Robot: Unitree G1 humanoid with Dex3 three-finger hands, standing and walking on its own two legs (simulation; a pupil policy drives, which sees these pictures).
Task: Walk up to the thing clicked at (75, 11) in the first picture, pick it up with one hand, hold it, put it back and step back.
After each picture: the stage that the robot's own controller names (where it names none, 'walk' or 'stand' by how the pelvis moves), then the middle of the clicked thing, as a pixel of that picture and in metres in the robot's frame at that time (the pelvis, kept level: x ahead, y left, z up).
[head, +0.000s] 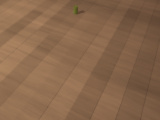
stand; (75, 9) +2.12 +0.15 -0.72
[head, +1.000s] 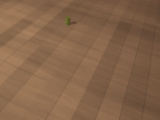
walk; (67, 20) +1.99 +0.22 -0.72
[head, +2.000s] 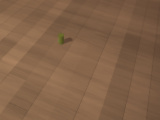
walk; (61, 38) +1.36 +0.25 -0.71
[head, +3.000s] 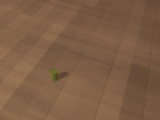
walk; (54, 75) +0.90 +0.26 -0.72
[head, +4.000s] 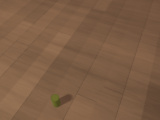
walk; (55, 100) +0.59 +0.25 -0.69
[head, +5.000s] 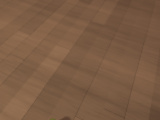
stand; out of the picture +0.42 +0.20 -0.70
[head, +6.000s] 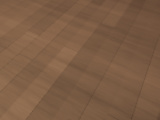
stand; out of the picture +0.40 +0.21 -0.72
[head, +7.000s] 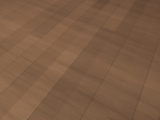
stand; out of the picture +0.41 +0.20 -0.72
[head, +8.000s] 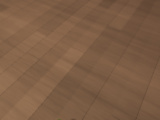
stand; out of the picture +0.43 +0.19 -0.72
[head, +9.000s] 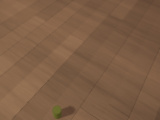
stand; (57, 112) +0.47 +0.15 -0.70
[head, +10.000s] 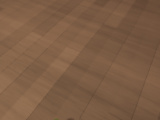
stand; out of the picture +0.43 +0.21 -0.72
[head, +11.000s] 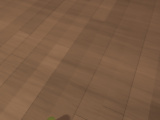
stand; out of the picture +0.43 +0.24 -0.72
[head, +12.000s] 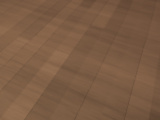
stand; out of the picture +0.41 +0.23 -0.73
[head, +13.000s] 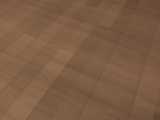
stand; out of the picture +0.42 +0.21 -0.73
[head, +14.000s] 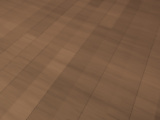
stand; out of the picture +0.42 +0.20 -0.73
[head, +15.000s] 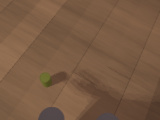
go down; (46, 80) +0.47 +0.21 -0.52
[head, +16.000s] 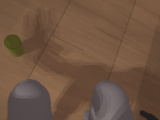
go down; (14, 46) +0.49 +0.28 -0.31
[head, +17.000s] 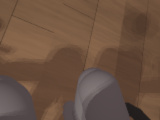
close in; out of the picture +0.47 +0.32 -0.24
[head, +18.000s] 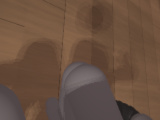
close; out of the picture +0.45 +0.34 -0.22
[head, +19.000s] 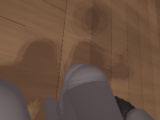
close; out of the picture +0.43 +0.31 -0.23
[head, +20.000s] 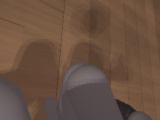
lift; out of the picture +0.42 +0.29 -0.23
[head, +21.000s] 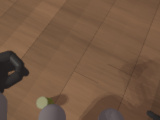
lift; (45, 103) +0.35 +0.21 -0.48
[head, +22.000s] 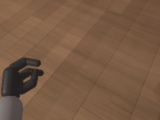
close; out of the picture +0.31 +0.18 -0.67
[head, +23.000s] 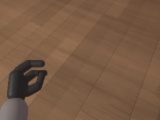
close; out of the picture +0.32 +0.18 -0.68
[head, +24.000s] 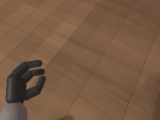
stand; out of the picture +0.33 +0.18 -0.64
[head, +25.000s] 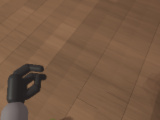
crouch; out of the picture +0.32 +0.19 -0.65
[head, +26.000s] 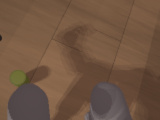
crouch; (20, 79) +0.38 +0.23 -0.33
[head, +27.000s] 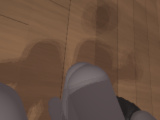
lower; out of the picture +0.33 +0.28 -0.23
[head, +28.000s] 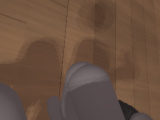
lower; out of the picture +0.33 +0.28 -0.22
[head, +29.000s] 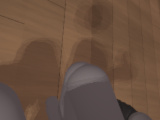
lower; out of the picture +0.33 +0.29 -0.22
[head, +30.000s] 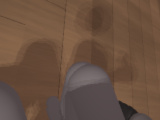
lower; out of the picture +0.33 +0.29 -0.22
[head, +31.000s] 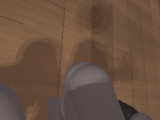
loosen; out of the picture +0.33 +0.29 -0.22
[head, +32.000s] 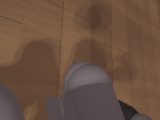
withdraw; out of the picture +0.32 +0.29 -0.22
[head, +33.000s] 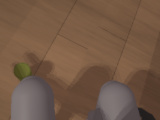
stand; (23, 73) +0.37 +0.25 -0.30
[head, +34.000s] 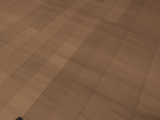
stand; out of the picture +0.31 +0.17 -0.66
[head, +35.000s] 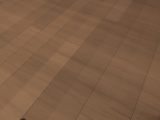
stand; out of the picture +0.32 +0.19 -0.67
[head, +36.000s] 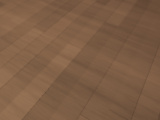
stand; out of the picture +0.32 +0.18 -0.70
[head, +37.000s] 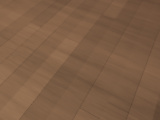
walk; out of the picture +0.33 +0.19 -0.72
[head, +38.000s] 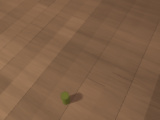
walk; (65, 98) +0.54 +0.18 -0.69
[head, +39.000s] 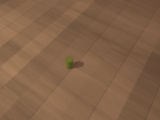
walk; (69, 63) +0.89 +0.13 -0.70
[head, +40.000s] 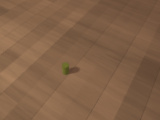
stand; (65, 68) +0.93 +0.18 -0.71
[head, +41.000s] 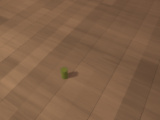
stand; (64, 73) +0.95 +0.20 -0.73
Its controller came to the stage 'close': yes
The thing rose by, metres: 0.04
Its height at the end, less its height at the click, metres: +0.00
